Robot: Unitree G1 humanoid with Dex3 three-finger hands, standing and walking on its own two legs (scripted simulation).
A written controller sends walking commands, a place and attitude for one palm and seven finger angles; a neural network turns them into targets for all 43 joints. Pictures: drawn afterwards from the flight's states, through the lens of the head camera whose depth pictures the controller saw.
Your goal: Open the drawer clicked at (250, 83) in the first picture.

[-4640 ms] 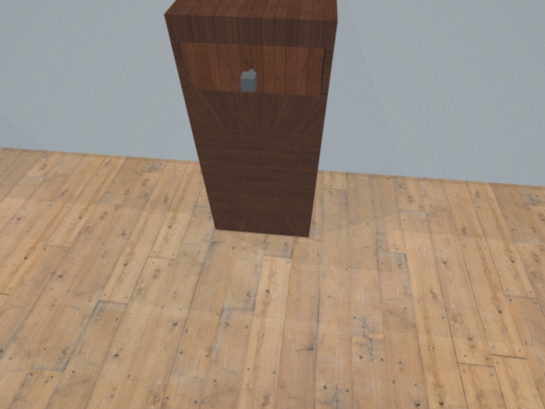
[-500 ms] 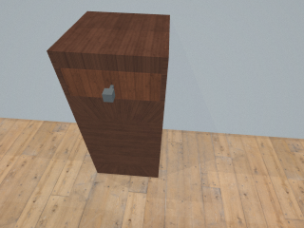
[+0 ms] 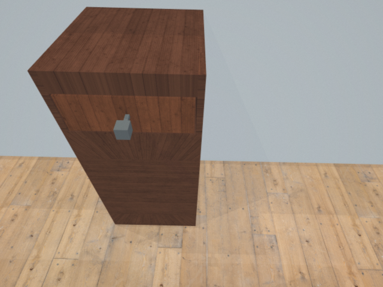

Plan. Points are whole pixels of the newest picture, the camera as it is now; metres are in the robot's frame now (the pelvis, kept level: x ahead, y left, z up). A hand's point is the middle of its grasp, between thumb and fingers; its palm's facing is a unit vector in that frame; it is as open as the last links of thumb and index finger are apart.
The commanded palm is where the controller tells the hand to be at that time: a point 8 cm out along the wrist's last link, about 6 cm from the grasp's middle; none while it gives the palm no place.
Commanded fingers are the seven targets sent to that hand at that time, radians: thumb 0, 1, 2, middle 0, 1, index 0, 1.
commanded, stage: come to a stop and stand still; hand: left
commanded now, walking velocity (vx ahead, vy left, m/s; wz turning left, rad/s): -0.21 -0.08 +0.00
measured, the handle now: (124, 125) +0.51 +0.21 +0.03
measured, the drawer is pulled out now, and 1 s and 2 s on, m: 0.00 0.00 0.00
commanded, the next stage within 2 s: look again from close up in 1.48 s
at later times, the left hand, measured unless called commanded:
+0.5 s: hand out of the picture +0.03 +0.21 -0.18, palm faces +0.07 -0.98 -0.18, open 7.3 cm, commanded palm none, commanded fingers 0.00 0.90 0.90 -0.20 -0.30 -0.20 -0.30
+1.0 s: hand out of the picture -0.10 +0.19 -0.17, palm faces +0.03 -0.99 -0.16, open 7.4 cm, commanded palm none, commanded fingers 0.00 0.90 0.90 -0.20 -0.30 -0.20 -0.30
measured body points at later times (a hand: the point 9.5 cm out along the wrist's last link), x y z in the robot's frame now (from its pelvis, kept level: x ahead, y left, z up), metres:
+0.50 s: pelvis -0.01 +0.03 +0.00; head +0.00 +0.05 +0.45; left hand +0.03 +0.26 -0.17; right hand +0.03 -0.21 -0.14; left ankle -0.02 +0.10 -0.74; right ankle -0.01 -0.12 -0.72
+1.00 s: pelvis -0.07 +0.03 +0.01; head -0.08 +0.04 +0.46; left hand -0.10 +0.24 -0.16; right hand -0.09 -0.18 -0.15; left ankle -0.02 +0.10 -0.74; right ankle -0.07 -0.11 -0.74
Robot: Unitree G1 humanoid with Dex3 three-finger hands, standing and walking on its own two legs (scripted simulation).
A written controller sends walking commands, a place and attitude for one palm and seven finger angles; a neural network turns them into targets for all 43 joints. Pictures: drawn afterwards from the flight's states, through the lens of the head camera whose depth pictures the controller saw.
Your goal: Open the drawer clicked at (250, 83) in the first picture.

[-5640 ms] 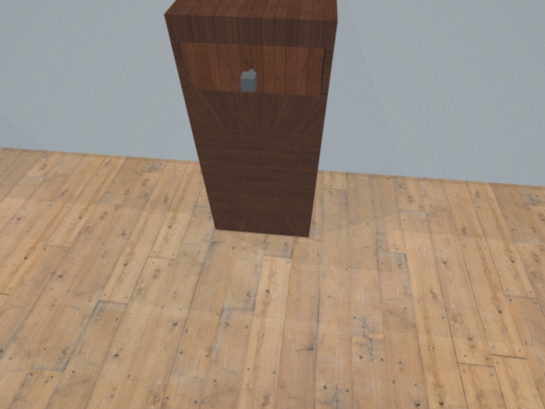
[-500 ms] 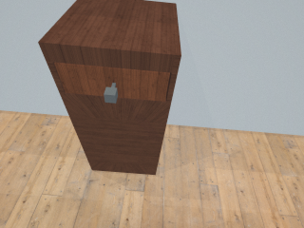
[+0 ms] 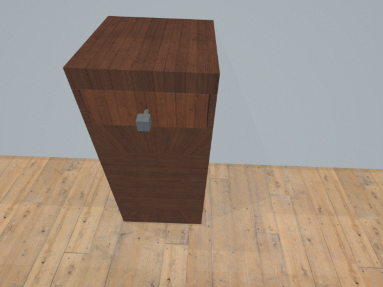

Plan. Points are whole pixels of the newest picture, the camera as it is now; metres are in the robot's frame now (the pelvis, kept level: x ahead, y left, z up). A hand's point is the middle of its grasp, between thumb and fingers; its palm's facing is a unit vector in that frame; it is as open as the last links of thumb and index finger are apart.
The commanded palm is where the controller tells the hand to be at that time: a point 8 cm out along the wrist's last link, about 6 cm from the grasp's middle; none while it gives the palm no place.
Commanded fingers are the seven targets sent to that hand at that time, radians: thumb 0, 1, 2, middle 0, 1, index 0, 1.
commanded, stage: come to a stop and stand still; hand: left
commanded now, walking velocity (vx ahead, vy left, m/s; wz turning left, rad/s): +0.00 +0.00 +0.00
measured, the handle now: (144, 118) +0.58 +0.18 +0.02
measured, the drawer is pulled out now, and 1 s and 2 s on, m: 0.00 0.00 0.00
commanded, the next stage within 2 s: look again from close up in 0.48 s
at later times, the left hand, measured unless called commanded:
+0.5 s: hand out of the picture -0.09 +0.12 -0.18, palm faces +0.07 -0.99 -0.14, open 7.4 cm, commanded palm none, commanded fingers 0.00 0.90 0.90 -0.20 -0.30 -0.20 -0.30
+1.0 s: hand out of the picture +0.04 +0.18 -0.18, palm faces +0.03 -0.98 -0.22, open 7.4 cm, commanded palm none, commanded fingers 0.00 0.90 0.90 -0.20 -0.30 -0.20 -0.30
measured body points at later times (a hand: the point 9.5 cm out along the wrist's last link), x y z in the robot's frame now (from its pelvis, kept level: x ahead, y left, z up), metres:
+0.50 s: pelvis -0.02 -0.02 +0.00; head -0.04 -0.02 +0.45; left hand -0.09 +0.17 -0.16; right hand -0.05 -0.22 -0.17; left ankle +0.05 +0.06 -0.74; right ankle +0.00 -0.14 -0.74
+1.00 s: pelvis +0.01 +0.00 -0.01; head +0.01 +0.00 +0.44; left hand +0.04 +0.23 -0.16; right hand +0.00 -0.21 -0.17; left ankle +0.02 +0.06 -0.74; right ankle +0.00 -0.14 -0.74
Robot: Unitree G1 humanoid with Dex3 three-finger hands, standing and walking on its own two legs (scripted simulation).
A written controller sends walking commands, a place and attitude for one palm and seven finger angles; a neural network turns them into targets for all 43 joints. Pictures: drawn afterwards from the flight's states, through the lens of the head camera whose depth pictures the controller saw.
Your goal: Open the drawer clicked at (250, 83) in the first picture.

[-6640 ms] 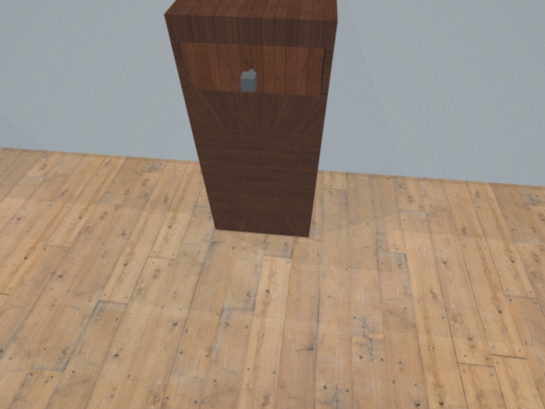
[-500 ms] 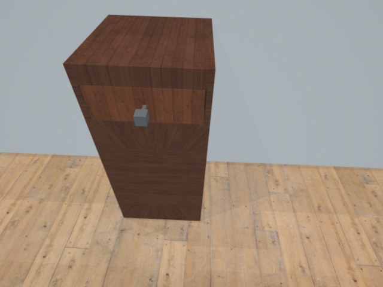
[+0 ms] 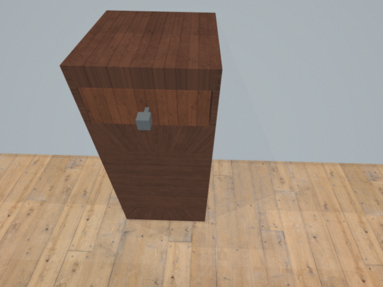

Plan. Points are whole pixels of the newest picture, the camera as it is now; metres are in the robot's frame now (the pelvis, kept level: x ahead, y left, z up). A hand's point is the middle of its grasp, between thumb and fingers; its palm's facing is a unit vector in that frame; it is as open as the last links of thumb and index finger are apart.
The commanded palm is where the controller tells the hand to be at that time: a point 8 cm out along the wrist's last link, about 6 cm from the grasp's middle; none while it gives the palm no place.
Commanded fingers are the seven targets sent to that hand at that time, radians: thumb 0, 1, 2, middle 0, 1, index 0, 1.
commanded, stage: look again from close up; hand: left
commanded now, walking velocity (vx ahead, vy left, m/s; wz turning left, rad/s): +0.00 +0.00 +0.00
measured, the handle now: (145, 116) +0.57 +0.17 +0.02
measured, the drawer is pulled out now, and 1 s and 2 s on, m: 0.00 0.00 0.00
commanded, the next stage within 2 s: raise the hand with hooked fingers in 0.10 s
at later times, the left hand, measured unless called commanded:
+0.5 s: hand (111, 236) +0.23 +0.18 -0.01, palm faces +0.03 -0.41 -0.91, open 8.0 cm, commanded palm +0.15 +0.21 -0.02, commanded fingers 0.00 0.53 0.74 -0.23 -0.54 -0.23 -0.54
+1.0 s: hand (112, 213) +0.26 +0.18 +0.02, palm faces +0.03 -0.07 -1.00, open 10.9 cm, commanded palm +0.22 +0.19 +0.07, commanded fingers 0.00 -0.06 0.49 -0.27 -0.92 -0.27 -0.92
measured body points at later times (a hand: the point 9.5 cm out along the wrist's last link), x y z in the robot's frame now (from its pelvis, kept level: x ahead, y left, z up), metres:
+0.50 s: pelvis +0.01 -0.02 -0.02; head +0.01 -0.06 +0.43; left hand +0.22 +0.20 +0.04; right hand +0.19 -0.27 -0.11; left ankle +0.00 +0.06 -0.74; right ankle +0.02 -0.11 -0.74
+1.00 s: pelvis +0.03 -0.07 -0.03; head +0.07 -0.11 +0.42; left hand +0.25 +0.19 +0.07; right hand +0.25 -0.26 -0.13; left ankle +0.01 +0.07 -0.73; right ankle +0.02 -0.11 -0.74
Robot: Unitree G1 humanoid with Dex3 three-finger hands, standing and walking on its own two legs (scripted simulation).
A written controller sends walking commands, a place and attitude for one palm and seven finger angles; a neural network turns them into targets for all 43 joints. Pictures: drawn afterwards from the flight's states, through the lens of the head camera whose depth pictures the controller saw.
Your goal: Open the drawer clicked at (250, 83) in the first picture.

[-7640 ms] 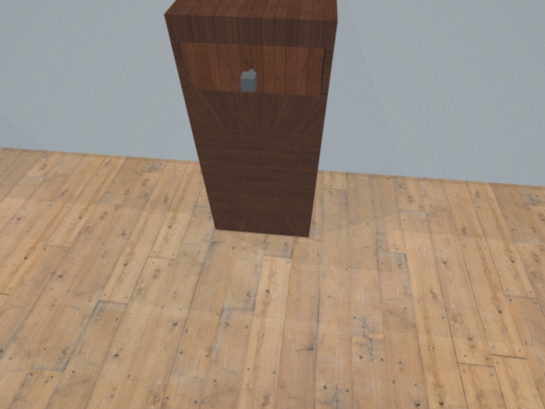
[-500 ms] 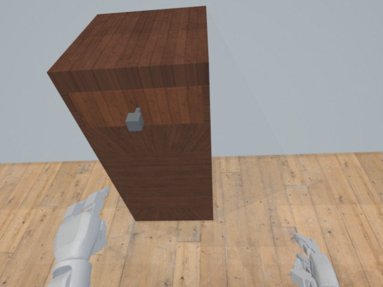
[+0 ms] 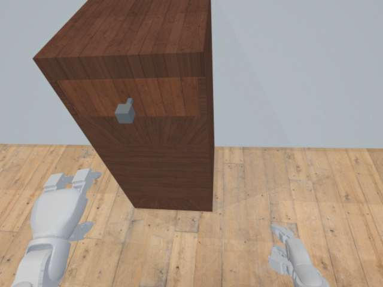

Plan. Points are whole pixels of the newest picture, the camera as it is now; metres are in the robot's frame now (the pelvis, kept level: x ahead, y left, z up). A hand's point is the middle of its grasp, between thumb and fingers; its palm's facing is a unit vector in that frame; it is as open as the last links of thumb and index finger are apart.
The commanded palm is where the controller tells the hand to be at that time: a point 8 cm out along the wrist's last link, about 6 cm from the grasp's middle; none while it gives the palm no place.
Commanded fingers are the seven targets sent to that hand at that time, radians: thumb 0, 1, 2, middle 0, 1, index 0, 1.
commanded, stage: raise the hand with hooked fingers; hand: left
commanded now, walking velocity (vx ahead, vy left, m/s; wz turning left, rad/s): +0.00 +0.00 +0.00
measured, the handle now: (127, 108) +0.54 +0.25 +0.05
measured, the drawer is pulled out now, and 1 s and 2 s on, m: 0.00 0.00 0.00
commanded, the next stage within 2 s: move the hooked fingers above the handle in 1.10 s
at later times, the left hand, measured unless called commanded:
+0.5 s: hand (60, 170) +0.29 +0.28 +0.12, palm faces +0.13 -0.08 -0.99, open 13.5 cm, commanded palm +0.25 +0.29 +0.19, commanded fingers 0.00 -0.50 0.30 -0.30 -1.20 -0.30 -1.20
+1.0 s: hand (32, 158) +0.29 +0.33 +0.15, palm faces +0.05 -0.06 -1.00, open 13.9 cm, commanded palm +0.26 +0.34 +0.22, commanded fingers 0.00 -0.50 0.30 -0.30 -1.20 -0.30 -1.20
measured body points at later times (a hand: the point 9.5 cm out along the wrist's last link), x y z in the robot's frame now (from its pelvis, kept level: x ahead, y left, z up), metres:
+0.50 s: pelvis -0.01 +0.06 +0.02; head -0.01 +0.02 +0.47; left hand +0.27 +0.28 +0.18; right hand +0.20 -0.17 -0.07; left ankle -0.02 +0.15 -0.71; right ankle -0.01 -0.04 -0.71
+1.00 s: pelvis -0.02 +0.10 +0.03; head -0.01 +0.08 +0.48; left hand +0.28 +0.33 +0.21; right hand +0.15 -0.12 -0.09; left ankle -0.02 +0.15 -0.71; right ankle -0.01 -0.04 -0.71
